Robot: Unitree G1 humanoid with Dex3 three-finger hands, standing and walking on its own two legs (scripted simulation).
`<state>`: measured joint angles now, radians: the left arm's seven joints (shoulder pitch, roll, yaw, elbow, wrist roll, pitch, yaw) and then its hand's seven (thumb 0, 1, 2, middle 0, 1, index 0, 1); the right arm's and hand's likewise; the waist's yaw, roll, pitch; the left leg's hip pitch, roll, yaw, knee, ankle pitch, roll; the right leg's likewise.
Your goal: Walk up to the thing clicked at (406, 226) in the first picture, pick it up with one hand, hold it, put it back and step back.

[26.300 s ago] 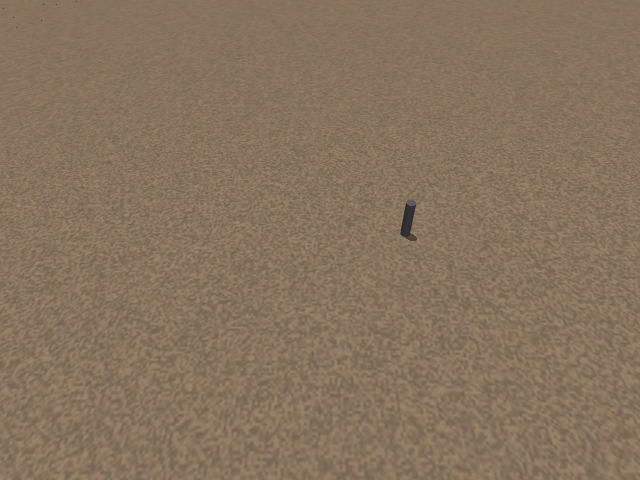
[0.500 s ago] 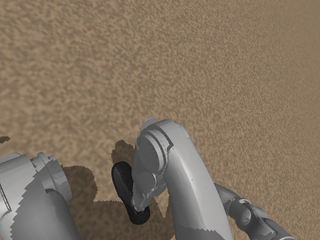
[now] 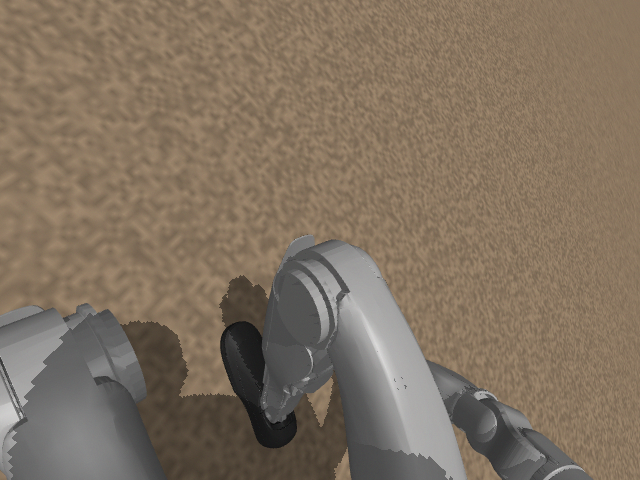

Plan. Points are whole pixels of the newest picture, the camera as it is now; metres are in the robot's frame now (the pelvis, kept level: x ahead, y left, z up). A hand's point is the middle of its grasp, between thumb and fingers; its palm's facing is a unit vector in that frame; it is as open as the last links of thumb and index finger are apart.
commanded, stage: close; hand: left
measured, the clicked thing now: out of the picture +0.46 +0.30 -0.20
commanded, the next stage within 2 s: settle in 0.10 s
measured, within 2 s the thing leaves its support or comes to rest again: leaves its support in 0.42 s
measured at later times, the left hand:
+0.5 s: hand out of the picture +0.46 +0.29 -0.16, palm faces +0.32 -0.95 +0.00, open 5.1 cm
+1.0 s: hand out of the picture +0.44 +0.31 -0.05, palm faces +0.30 -0.95 -0.04, open 5.1 cm
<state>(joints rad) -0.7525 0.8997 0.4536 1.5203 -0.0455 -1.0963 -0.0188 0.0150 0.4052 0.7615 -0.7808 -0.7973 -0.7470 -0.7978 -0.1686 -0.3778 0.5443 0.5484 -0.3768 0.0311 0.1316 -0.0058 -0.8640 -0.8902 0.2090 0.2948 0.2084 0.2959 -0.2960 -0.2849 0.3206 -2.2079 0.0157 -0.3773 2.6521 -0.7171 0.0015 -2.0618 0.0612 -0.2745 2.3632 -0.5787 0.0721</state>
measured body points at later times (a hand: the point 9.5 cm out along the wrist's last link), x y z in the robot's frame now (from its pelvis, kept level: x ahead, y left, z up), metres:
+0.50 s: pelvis +0.00 +0.00 +0.00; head +0.24 +0.19 +0.33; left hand +0.44 +0.33 -0.16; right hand +0.16 -0.25 -0.03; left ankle +0.08 +0.12 -0.26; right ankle +0.15 -0.12 -0.26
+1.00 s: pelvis +0.00 -0.01 +0.02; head +0.19 +0.15 +0.40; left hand +0.42 +0.36 -0.04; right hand +0.17 -0.25 -0.04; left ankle +0.08 +0.12 -0.26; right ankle +0.15 -0.12 -0.26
